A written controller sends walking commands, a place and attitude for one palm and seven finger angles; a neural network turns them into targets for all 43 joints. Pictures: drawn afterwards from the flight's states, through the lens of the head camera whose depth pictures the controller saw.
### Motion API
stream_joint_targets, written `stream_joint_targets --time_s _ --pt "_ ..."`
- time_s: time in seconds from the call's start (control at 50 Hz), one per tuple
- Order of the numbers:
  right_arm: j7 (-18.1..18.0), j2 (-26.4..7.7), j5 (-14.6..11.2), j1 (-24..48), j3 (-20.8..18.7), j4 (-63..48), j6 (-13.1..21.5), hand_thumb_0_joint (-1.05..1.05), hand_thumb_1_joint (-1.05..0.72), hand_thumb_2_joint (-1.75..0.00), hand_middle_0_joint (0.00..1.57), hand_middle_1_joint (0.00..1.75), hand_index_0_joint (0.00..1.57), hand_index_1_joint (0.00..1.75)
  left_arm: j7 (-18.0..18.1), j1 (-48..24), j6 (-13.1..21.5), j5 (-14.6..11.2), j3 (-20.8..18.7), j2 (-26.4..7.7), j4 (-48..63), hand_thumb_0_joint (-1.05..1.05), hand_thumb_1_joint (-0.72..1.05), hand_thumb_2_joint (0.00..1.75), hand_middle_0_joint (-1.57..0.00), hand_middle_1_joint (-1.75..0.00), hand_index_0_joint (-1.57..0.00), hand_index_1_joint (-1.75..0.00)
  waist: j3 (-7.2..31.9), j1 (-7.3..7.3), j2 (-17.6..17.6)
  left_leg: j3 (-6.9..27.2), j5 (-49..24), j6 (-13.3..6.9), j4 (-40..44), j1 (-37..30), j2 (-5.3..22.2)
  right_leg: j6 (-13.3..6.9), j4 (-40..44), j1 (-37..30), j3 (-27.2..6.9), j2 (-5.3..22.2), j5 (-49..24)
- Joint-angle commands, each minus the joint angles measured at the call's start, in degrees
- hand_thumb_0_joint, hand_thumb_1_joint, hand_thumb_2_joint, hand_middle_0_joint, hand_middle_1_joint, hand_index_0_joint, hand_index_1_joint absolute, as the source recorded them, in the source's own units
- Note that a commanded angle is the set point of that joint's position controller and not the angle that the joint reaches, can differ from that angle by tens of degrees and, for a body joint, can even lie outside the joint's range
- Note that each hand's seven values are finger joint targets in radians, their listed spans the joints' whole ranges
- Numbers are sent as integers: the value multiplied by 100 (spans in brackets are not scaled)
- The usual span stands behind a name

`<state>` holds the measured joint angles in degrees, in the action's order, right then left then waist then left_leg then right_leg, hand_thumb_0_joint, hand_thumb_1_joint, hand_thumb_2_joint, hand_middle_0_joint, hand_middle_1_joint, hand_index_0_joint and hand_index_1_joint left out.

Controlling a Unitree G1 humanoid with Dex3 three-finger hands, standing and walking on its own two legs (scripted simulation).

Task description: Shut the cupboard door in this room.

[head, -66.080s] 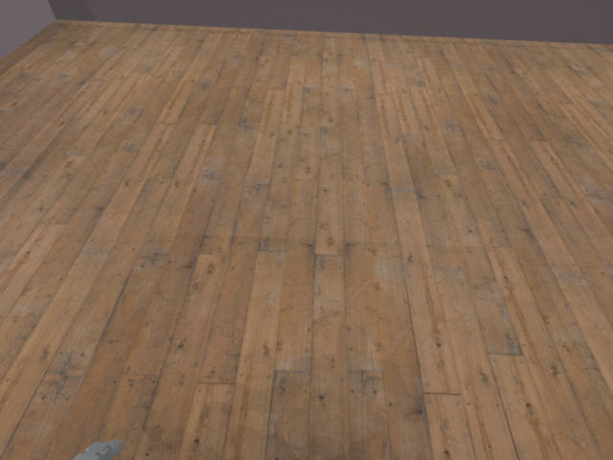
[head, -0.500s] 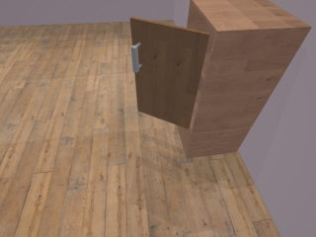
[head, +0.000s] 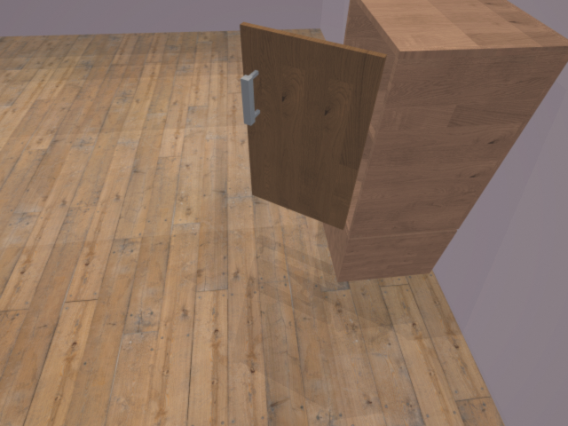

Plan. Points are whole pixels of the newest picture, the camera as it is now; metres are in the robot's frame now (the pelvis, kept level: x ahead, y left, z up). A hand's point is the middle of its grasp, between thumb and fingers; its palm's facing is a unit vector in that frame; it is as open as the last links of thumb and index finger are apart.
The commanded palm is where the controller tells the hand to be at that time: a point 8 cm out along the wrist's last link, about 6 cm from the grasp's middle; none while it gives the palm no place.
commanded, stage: walk to a spot facing it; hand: left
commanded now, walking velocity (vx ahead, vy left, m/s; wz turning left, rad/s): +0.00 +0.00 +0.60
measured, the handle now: (252, 97) +0.90 +0.12 -0.02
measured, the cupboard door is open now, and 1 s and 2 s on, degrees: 57 57 57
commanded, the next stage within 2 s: none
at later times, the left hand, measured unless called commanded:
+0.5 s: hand out of the picture +0.04 +0.24 -0.16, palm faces +0.28 -0.92 -0.28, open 7.4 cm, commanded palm none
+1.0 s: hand out of the picture -0.10 +0.15 -0.19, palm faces +0.62 -0.74 -0.27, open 7.4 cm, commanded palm none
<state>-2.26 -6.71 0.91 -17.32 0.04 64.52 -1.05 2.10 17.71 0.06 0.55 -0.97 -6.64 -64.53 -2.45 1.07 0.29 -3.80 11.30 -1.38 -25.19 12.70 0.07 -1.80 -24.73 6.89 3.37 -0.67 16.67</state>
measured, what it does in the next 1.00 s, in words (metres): steps on the spot, turning left: right foot, then left foot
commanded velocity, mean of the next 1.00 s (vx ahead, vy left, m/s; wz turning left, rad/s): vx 0.00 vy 0.00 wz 0.60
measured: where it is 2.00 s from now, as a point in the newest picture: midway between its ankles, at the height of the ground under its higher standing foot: outside the picture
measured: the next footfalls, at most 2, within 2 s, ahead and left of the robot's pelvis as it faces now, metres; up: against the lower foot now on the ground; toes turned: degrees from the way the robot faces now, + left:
right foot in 0.60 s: +0.06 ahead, -0.15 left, +0.00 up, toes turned +23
left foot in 0.94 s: -0.04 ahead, +0.10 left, +0.00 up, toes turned +39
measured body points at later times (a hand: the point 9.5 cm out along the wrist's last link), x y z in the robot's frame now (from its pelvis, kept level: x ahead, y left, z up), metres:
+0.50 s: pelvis -0.01 -0.01 +0.00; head +0.04 +0.01 +0.45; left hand +0.03 +0.28 -0.14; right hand +0.11 -0.24 -0.15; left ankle +0.01 +0.11 -0.74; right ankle +0.01 -0.16 -0.69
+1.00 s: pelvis +0.01 -0.04 -0.02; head +0.05 +0.01 +0.42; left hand -0.13 +0.19 -0.17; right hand +0.25 -0.17 -0.16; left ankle -0.07 +0.07 -0.74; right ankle +0.03 -0.16 -0.71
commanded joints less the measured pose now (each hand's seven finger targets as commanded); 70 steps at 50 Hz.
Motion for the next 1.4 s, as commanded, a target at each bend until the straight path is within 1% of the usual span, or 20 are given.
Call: stream_joint_targets --time_s 0.0,0.14,0.18,0.22,0.3,0.52,0.54,0.58,0.6,0.68,0.8,0.86,0.88,0.9,0.92,1.12,1.16,1.2,1.28,1.38 --pt "32 -658 -14 -136 -225 -400 -55 0 -90 -90 20 30 20 30 85 448 -37 34 -265 -853 289 0 90 90 -20 -30 -20 -30 -304 -112 267 547 -459 -31 -379 421 286 -303 374 464 -549 1081 -708" --pt "159 -691 -2 -14 -365 -883 -110 0 -90 -90 20 30 20 30 87 -172 -51 121 -504 -1276 895 0 90 90 -20 -30 -20 -30 -140 49 396 277 881 148 -1094 644 413 -726 -477 352 -295 2051 -2637" --pt "121 -1313 102 -497 -453 -892 -22 0 -90 -90 20 30 20 30 41 62 -102 16 -484 -990 1097 0 90 90 -20 -30 -20 -30 250 125 -1645 2283 -3022 -657 94 -514 1585 264 -2411 1565 595 694 -137" --pt "65 -1583 124 -632 -524 -837 -67 0 -90 -90 20 30 20 30 71 -569 -216 85 -447 -1005 1295 0 90 90 -20 -30 -20 -30 168 283 -1331 3128 -1263 -1040 941 -153 2007 220 -3918 2175 -321 409 1776" --pt "33 -1532 105 111 -498 -1170 1 0 -90 -90 20 30 20 30 -60 -684 -159 97 -459 -1075 1373 0 90 90 -20 -30 -20 -30 158 -13 -431 2532 -273 -828 972 63 1382 394 -3878 2340 -516 482 573" --pt "164 -1755 75 670 -698 -1619 -158 0 -90 -90 20 30 20 30 -52 -247 -142 48 -436 -1270 1671 0 90 90 -20 -30 -20 -30 678 -207 -980 2536 -119 -530 419 594 628 422 -746 465 -208 -85 252" --pt "180 -1621 28 786 -682 -1695 -172 0 -90 -90 20 30 20 30 -34 2 -101 57 -484 -1423 1636 0 90 90 -20 -30 -20 -30 664 -351 -620 2364 331 -290 108 1165 346 350 162 -233 -362 108 -46" --pt "243 -1169 19 735 -662 -1882 -165 0 -90 -90 20 30 20 30 31 -295 -55 168 -582 -2187 1819 0 90 90 -20 -30 -20 -30 194 -322 1329 843 2151 374 -2982 2424 -677 -741 1457 117 -2967 2785 543" --pt "279 -1338 78 556 -691 -1881 -197 0 -90 -90 20 30 20 30 55 -682 -62 121 -539 -2087 1955 0 90 90 -20 -30 -20 -30 185 -71 525 967 2075 309 -3910 2048 -345 -967 1166 741 -2502 2790 165" --pt "361 -1166 12 756 -587 -1804 -236 0 -90 -90 20 30 20 30 62 -753 31 115 -436 -1539 1897 0 90 90 -20 -30 -20 -30 73 45 1087 475 1459 454 -4033 2040 34 -662 142 143 -692 1839 -3128" --pt "407 -981 -29 1300 -449 -1944 -190 0 -90 -90 20 30 20 30 43 26 3 140 -569 -1820 1663 0 90 90 -20 -30 -20 -30 292 -340 1213 -93 1484 353 -1992 1398 -10 -493 -329 -595 -295 1941 -4016" --pt "370 -1119 -8 859 -460 -1836 -124 0 -90 -90 20 30 20 30 11 -6 -19 93 -593 -1830 1662 0 90 90 -20 -30 -20 -30 531 -92 1048 -225 534 244 -565 313 -123 -176 -1035 -266 81 1842 -3844" --pt "368 -1404 25 453 -531 -1711 -73 0 -90 -90 20 30 20 30 -6 -8 -34 46 -572 -1728 1695 0 90 90 -20 -30 -20 -30 808 138 396 186 -884 82 -8 -781 245 104 -1867 485 366 1676 -3040" --pt "338 -2047 66 128 -693 -1649 -46 0 -90 -90 20 30 20 30 -46 11 -57 20 -487 -1366 1866 0 90 90 -20 -30 -20 -30 1092 277 -1411 2092 -3032 -606 -27 -1896 1732 517 -3083 2064 626 891 366" --pt "296 -2246 45 -183 -737 -1539 -99 0 -90 -90 20 30 20 30 -37 -344 -88 68 -383 -1217 2094 0 90 90 -20 -30 -20 -30 1031 455 -1576 2589 -3613 -1234 165 -1670 2366 503 -3730 2527 151 700 2275" --pt "158 -1758 48 1392 -626 -1926 -156 0 -90 -90 20 30 20 30 -128 403 -95 64 -481 -1231 1661 0 90 90 -20 -30 -20 -30 463 -419 -738 1619 -406 -403 -335 1014 743 530 -863 275 169 189 -119" --pt "248 -1096 -27 1144 -575 -2073 -166 0 -90 -90 20 30 20 30 -51 495 19 201 -610 -2046 1756 0 90 90 -20 -30 -20 -30 285 -478 1778 515 2137 305 -2800 2291 -603 -293 1078 -114 -2566 2419 199" --pt "294 -1216 21 1085 -671 -2068 -249 0 -90 -90 20 30 20 30 8 -17 -18 153 -596 -1908 1968 0 90 90 -20 -30 -20 -30 275 -213 1322 910 2188 195 -4715 2025 -208 -735 1123 852 -2619 2663 694" --pt "421 -1048 37 1071 -532 -1889 -229 0 -90 -90 20 30 20 30 3 -474 33 157 -498 -1537 2003 0 90 90 -20 -30 -20 -30 94 -55 1096 378 1551 355 -3966 1768 177 -484 709 613 -653 2020 -386" --pt "483 -856 9 1385 -430 -1976 -72 0 -90 -90 20 30 20 30 -85 245 130 161 -618 -1768 1602 0 90 90 -20 -30 -20 -30 207 -448 1067 -148 1765 241 -2118 1544 141 -513 593 -384 -374 2266 -728"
